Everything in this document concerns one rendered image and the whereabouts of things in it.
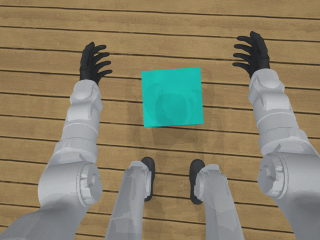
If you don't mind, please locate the robot right foot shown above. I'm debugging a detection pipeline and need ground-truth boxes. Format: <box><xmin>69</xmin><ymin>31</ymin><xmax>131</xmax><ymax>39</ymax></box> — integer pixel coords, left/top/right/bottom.
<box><xmin>189</xmin><ymin>159</ymin><xmax>205</xmax><ymax>205</ymax></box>

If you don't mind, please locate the right robot upper arm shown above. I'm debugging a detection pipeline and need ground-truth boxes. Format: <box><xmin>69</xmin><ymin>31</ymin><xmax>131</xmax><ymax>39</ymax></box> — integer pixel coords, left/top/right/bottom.
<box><xmin>257</xmin><ymin>151</ymin><xmax>320</xmax><ymax>240</ymax></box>

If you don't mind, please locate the left robot upper arm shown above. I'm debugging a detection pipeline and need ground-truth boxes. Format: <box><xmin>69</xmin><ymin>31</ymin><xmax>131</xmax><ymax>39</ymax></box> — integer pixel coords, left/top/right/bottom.
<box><xmin>0</xmin><ymin>160</ymin><xmax>103</xmax><ymax>240</ymax></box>

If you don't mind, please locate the robot left hand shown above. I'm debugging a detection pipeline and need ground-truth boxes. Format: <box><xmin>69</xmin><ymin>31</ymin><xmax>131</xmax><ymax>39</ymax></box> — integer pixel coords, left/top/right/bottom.
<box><xmin>79</xmin><ymin>42</ymin><xmax>113</xmax><ymax>86</ymax></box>

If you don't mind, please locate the robot right hand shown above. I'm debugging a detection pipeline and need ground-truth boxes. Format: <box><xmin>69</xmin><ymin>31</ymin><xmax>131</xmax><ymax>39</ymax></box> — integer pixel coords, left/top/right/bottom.
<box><xmin>232</xmin><ymin>31</ymin><xmax>270</xmax><ymax>79</ymax></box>

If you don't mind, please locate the carton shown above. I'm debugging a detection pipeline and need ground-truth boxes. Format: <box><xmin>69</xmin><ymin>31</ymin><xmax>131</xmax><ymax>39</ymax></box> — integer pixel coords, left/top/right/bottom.
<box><xmin>141</xmin><ymin>67</ymin><xmax>204</xmax><ymax>127</ymax></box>

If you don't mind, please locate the robot right forearm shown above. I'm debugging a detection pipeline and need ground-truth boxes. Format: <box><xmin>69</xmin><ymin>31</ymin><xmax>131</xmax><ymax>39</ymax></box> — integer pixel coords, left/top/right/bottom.
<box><xmin>248</xmin><ymin>68</ymin><xmax>320</xmax><ymax>157</ymax></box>

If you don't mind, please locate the robot left forearm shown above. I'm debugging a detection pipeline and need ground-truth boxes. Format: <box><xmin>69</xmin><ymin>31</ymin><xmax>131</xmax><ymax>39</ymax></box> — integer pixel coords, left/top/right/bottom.
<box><xmin>38</xmin><ymin>79</ymin><xmax>103</xmax><ymax>203</ymax></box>

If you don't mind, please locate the left robot shin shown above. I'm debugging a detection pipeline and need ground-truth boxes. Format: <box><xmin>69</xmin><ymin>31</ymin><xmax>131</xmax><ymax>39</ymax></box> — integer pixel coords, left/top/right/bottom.
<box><xmin>122</xmin><ymin>160</ymin><xmax>148</xmax><ymax>197</ymax></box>

